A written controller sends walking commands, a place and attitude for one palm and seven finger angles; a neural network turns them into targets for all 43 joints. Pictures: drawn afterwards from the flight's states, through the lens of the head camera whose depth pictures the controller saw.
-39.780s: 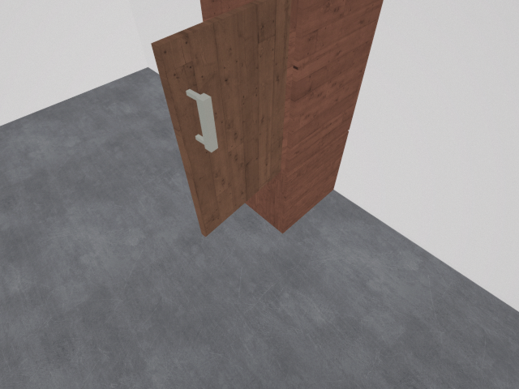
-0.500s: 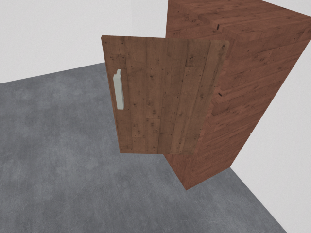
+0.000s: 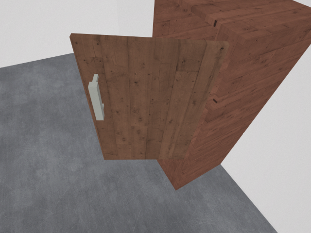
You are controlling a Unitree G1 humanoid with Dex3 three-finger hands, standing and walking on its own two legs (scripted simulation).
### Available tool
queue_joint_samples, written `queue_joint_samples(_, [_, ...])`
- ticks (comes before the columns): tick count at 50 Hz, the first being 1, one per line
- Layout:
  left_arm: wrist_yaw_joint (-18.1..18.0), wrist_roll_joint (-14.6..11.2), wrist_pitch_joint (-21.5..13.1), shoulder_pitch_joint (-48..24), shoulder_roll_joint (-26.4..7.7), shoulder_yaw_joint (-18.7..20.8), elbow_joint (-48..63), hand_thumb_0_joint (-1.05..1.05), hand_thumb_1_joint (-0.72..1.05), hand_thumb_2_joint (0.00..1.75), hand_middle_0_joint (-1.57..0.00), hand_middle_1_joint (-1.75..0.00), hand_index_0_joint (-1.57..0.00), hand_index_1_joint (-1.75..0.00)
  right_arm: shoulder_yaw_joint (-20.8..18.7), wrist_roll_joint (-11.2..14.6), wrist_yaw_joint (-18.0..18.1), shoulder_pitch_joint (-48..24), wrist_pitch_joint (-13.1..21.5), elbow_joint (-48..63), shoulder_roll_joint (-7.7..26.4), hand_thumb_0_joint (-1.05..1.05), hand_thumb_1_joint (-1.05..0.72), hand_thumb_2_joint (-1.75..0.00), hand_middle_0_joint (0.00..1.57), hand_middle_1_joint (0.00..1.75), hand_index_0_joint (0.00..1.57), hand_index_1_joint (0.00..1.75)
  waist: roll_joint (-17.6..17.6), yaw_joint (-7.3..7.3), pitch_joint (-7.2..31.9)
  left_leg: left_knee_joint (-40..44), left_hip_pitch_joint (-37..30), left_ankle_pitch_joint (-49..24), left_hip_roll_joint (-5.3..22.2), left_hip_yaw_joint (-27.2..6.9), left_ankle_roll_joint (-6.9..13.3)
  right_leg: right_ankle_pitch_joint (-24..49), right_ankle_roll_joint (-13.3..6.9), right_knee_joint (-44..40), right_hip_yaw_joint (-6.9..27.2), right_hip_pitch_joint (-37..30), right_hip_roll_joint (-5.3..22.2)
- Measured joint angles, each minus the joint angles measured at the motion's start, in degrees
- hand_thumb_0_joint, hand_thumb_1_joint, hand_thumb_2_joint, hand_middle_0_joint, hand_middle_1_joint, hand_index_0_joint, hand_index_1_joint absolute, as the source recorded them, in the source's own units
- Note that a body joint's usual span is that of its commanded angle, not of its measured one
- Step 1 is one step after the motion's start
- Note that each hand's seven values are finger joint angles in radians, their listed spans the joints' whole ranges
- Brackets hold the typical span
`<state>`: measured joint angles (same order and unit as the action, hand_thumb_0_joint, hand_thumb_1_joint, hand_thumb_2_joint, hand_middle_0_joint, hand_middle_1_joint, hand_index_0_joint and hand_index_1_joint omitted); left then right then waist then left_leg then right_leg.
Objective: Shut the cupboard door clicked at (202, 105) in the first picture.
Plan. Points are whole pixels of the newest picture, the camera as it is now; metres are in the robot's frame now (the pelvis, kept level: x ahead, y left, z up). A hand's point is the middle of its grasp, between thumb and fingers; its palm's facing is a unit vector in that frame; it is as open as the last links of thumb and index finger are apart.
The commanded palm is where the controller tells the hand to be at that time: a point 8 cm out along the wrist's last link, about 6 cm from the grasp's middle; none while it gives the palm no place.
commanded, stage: come to a stop and stand still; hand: left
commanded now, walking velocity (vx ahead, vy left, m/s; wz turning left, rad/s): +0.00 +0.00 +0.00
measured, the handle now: (98, 97) +0.45 +0.19 +0.09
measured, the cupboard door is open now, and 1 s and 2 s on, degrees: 62 62 62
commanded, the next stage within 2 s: look again from close up in 1.10 s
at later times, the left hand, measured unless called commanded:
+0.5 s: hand out of the picture +0.09 +0.16 -0.18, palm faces +0.08 -0.98 -0.17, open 7.3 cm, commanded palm none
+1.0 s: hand out of the picture -0.03 +0.16 -0.16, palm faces +0.05 -0.97 -0.25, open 7.4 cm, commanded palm none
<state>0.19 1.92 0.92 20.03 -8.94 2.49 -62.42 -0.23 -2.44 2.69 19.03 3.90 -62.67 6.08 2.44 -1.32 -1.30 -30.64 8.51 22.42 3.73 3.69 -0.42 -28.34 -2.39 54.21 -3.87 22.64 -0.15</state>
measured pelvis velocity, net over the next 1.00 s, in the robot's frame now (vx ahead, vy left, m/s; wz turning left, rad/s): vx -0.02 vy -0.02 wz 0.03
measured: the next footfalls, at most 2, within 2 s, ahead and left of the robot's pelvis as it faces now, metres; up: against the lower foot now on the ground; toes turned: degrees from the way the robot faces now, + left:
right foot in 0.14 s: +0.07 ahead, -0.16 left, +0.00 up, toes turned +6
left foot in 0.40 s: +0.08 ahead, +0.07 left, +0.00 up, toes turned +7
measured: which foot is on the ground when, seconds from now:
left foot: down 0.00-0.14, up 0.16-0.38, down 0.40-1.00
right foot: up 0.00-0.12, down 0.14-1.00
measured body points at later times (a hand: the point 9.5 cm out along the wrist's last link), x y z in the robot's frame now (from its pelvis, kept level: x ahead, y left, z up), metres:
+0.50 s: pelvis +0.02 -0.02 +0.00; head +0.03 +0.01 +0.44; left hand +0.08 +0.21 -0.17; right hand +0.07 -0.25 -0.14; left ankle +0.04 +0.06 -0.73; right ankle +0.05 -0.15 -0.71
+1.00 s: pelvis -0.02 -0.02 +0.00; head -0.02 -0.04 +0.45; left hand -0.04 +0.22 -0.14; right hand +0.02 -0.25 -0.16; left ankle +0.04 +0.06 -0.73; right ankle +0.03 -0.16 -0.73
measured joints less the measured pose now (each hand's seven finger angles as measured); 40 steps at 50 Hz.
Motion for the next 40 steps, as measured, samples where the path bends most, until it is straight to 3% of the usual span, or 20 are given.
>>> queue_joint_samples(3, [0.26, -0.04, -0.17, -4.11, -0.87, 0.76, 2.26, 0.01, 0.92, 0.90, -0.19, -0.30, -0.20, -0.30, -0.01, -0.14, -0.05, 1.37, -0.62, -0.76, 0.02, 0.00, -0.91, -0.90, 0.20, 0.30, 0.20, 0.30, -1.21, -0.48, -1.58, 2.54, -1.78, -0.71, 0.92, -0.66, -1.08, 4.55, 0.44, -5.76, -1.23, 2.19, 1.94])
queue_joint_samples(7, [0.00, -0.49, -2.58, -7.35, -2.66, 1.04, 5.17, 0.01, 0.93, 0.90, -0.19, -0.30, -0.20, -0.30, -0.17, 0.64, -0.48, 3.46, -2.09, -2.02, 0.47, 0.00, -0.90, -0.90, 0.20, 0.30, 0.20, 0.30, -1.80, -0.18, -3.04, -1.81, -1.71, 2.64, 1.32, -1.50, -2.63, 18.47, 1.44, -20.53, -1.54, -1.77, 3.30])
queue_joint_samples(10, [-0.97, -0.59, -3.43, -9.27, -1.99, 0.58, 4.93, 0.01, 0.93, 0.90, -0.19, -0.30, -0.19, -0.30, -0.82, 1.73, -0.38, 2.54, -3.82, -2.80, 1.86, 0.00, -0.90, -0.90, 0.20, 0.30, 0.20, 0.30, -3.62, -0.47, -3.46, -12.88, 2.55, 9.06, 0.93, -3.58, -1.07, 13.28, 1.67, -18.01, -2.91, -2.43, 2.86])
queue_joint_samples(13, [-1.73, -0.22, -2.74, -10.49, -1.33, 0.06, 5.26, 0.01, 0.92, 0.90, -0.19, -0.30, -0.19, -0.30, -1.54, 2.21, -0.09, 0.05, -4.71, -1.83, 2.47, 0.00, -0.91, -0.90, 0.20, 0.30, 0.20, 0.30, -2.81, -0.40, -3.67, -19.41, 6.93, 11.53, -1.16, -2.36, -0.61, 13.31, 1.48, -19.08, -2.92, -3.49, 3.50])
queue_joint_samples(16, [-2.06, -0.05, -1.49, -11.32, -0.72, -0.24, 5.80, 0.00, 0.92, 0.90, -0.19, -0.30, -0.20, -0.30, -1.85, 2.23, -0.29, -2.79, -4.73, 0.09, 2.50, 0.00, -0.91, -0.90, 0.20, 0.30, 0.20, 0.30, -1.40, -0.19, -3.92, -16.48, 9.13, 7.83, -2.54, -0.36, -0.91, 14.48, 1.55, -20.44, -2.73, -4.06, 3.97])
queue_joint_samples(19, [-2.15, -0.38, -0.31, -11.34, -0.61, 0.08, 6.40, 0.00, 0.92, 0.90, -0.20, -0.30, -0.20, -0.30, -1.92, 2.00, -0.67, -4.68, -4.34, 2.06, 2.20, 0.00, -0.91, -0.90, 0.19, 0.30, 0.20, 0.30, -0.33, 0.21, -3.73, -7.30, 8.06, -0.90, -3.21, 1.68, -1.08, 14.53, 2.14, -19.61, -2.54, -3.77, 3.96])
queue_joint_samples(22, [-2.13, -0.86, 1.36, -10.85, -1.50, 0.82, 6.58, 0.00, 0.93, 0.90, -0.20, -0.30, -0.20, -0.30, -1.75, 1.33, -0.91, -5.62, -4.17, 3.34, 0.97, 0.00, -0.91, -0.90, 0.19, 0.30, 0.20, 0.30, 1.82, 1.03, -3.26, -4.87, 7.09, -4.99, -3.96, 3.16, 2.97, 10.69, 2.37, -16.26, -1.03, -2.66, 4.23])
queue_joint_samples(24, [-2.12, -0.65, 2.41, -10.27, -1.64, 1.03, 6.45, 0.00, 0.93, 0.90, -0.20, -0.30, -0.20, -0.30, -1.76, 0.83, -0.56, -5.82, -4.37, 3.91, 0.87, 0.00, -0.93, -0.90, 0.20, 0.30, 0.20, 0.30, 2.01, 1.23, -2.49, -3.36, 6.74, -5.63, -4.12, 3.43, 4.24, 5.24, 1.93, -10.03, 1.04, -1.11, 3.30])
queue_joint_samples(26, [-2.53, -0.82, 2.02, -9.23, -1.25, -0.26, 6.14, 0.00, 0.93, 0.90, -0.20, -0.30, -0.20, -0.30, -1.68, 1.08, -0.99, -5.88, -4.73, 4.95, 2.13, 0.00, -0.93, -0.90, 0.20, 0.30, 0.20, 0.30, -0.01, 1.35, -1.51, -3.51, 7.82, -6.07, -3.46, 2.78, 4.48, 4.34, 1.01, -7.92, 1.55, -1.21, 2.46])
queue_joint_samples(29, [-2.26, -0.52, 0.16, -6.24, -1.43, -1.28, 6.57, 0.00, 0.92, 0.90, -0.20, -0.30, -0.20, -0.30, -1.46, 1.03, -1.38, -6.11, -4.87, 7.59, 3.48, 0.01, -0.93, -0.90, 0.20, 0.30, 0.20, 0.30, -1.27, 2.29, -0.35, -6.10, 9.72, -5.00, -3.80, 3.89, 4.60, 12.38, 0.62, -16.94, 3.93, -5.22, 3.35])
queue_joint_samples(31, [-2.35, -0.44, -0.12, -5.06, -1.65, -1.46, 5.47, 0.00, 0.92, 0.90, -0.20, -0.30, -0.20, -0.30, -1.42, 1.32, -1.49, -6.98, -4.44, 8.81, 3.66, 0.00, -0.92, -0.90, 0.20, 0.30, 0.20, 0.30, -1.81, 2.14, -0.53, -7.13, 9.81, -4.47, -4.09, 4.85, 4.80, 10.31, 4.21, -17.14, 5.35, -5.53, 3.77])
queue_joint_samples(32, [-2.25, -0.37, 0.33, -4.70, -1.54, -1.72, 4.92, 0.00, 0.92, 0.90, -0.20, -0.30, -0.20, -0.30, -1.46, 1.31, -1.58, -7.03, -4.12, 9.36, 3.76, 0.00, -0.92, -0.90, 0.20, 0.30, 0.20, 0.30, -2.67, 1.70, -0.61, -6.74, 9.36, -4.86, -4.13, 4.74, 5.21, 10.00, 4.41, -17.05, 5.23, -5.84, 3.75])
queue_joint_samples(36, [-2.01, -0.13, 1.35, -2.95, -1.45, -1.96, 4.70, 0.00, 0.91, 0.90, -0.20, -0.30, -0.20, -0.30, -1.58, 1.28, -1.67, -5.88, -3.99, 10.67, 4.10, 0.00, -0.93, -0.90, 0.20, 0.30, 0.20, 0.30, -5.08, 1.28, 0.30, -4.21, 8.24, -6.69, -4.58, 4.30, 5.32, 9.56, 2.50, -18.15, 5.80, -6.61, 3.18])
queue_joint_samples(40, [-1.85, 0.04, 0.86, -1.38, -1.54, -2.04, 5.23, 0.01, 0.91, 0.90, -0.19, -0.30, -0.20, -0.30, -1.48, 1.06, -2.17, -5.15, -5.02, 10.09, 5.12, -0.01, -0.93, -0.90, 0.20, 0.30, 0.20, 0.30, -5.78, 1.72, 0.69, -1.82, 8.07, -8.60, -5.07, 4.01, 4.95, 11.78, 3.01, -19.95, 6.77, -6.64, 2.78])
